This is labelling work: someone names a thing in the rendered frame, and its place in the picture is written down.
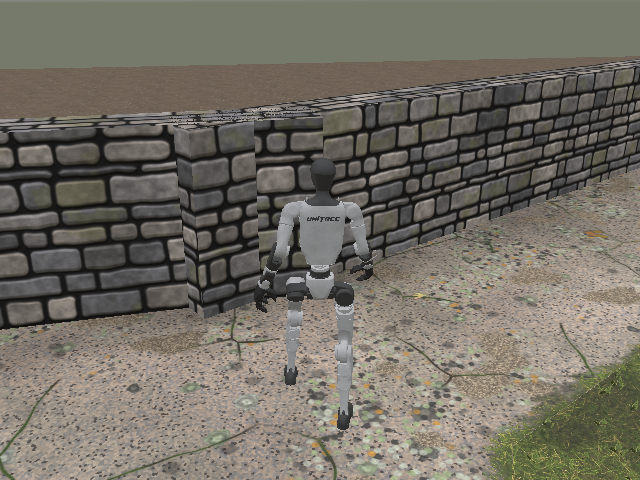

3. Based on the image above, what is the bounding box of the robot left hand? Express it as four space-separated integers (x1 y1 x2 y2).
254 284 276 313

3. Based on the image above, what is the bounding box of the robot left upper arm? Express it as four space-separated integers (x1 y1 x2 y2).
274 201 302 258

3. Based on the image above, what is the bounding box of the robot right hand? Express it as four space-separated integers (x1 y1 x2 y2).
350 264 373 281

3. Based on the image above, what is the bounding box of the robot right thigh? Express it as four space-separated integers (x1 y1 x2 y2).
334 281 355 363

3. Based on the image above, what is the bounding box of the robot right upper arm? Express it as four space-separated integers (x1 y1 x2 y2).
342 202 370 256

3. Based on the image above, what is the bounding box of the left robot forearm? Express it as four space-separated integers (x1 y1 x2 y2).
258 242 282 290

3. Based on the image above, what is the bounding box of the left robot foot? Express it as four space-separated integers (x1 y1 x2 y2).
284 365 298 386

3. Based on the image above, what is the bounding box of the right robot forearm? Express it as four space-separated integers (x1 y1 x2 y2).
358 240 373 270

